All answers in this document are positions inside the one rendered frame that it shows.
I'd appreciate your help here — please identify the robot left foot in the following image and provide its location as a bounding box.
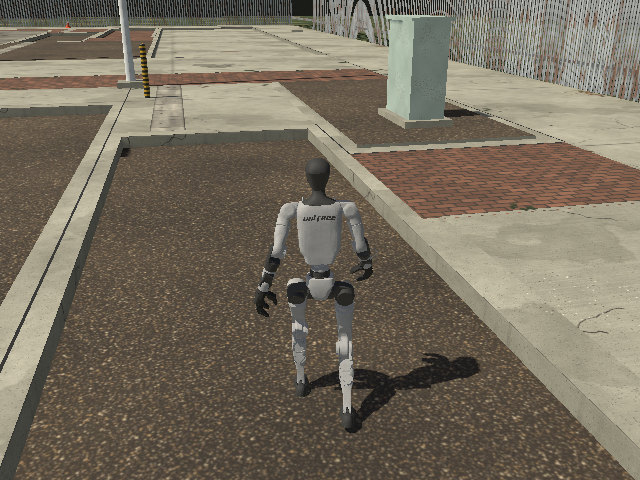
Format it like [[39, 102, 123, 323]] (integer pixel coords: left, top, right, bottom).
[[294, 374, 308, 397]]

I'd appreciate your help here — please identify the robot right upper arm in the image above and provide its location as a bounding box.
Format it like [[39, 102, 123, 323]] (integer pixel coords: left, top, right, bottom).
[[339, 200, 367, 253]]

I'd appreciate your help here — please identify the robot left upper arm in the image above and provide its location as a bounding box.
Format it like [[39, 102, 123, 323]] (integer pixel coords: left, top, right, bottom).
[[271, 202, 298, 259]]

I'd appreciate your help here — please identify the robot right hand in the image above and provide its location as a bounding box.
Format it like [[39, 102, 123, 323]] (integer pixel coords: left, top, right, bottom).
[[350, 263, 373, 281]]

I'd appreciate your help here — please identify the robot left hand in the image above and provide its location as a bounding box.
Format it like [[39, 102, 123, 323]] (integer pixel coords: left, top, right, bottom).
[[254, 288, 277, 317]]

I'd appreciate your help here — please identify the right robot forearm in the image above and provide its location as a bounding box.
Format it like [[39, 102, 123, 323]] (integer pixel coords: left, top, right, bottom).
[[356, 237, 372, 269]]

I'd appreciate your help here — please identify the right robot shin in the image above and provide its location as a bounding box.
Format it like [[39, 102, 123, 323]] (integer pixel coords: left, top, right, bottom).
[[339, 341, 354, 414]]

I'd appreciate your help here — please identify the left robot forearm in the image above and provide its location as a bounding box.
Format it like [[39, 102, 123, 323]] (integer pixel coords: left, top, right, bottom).
[[258, 243, 280, 292]]

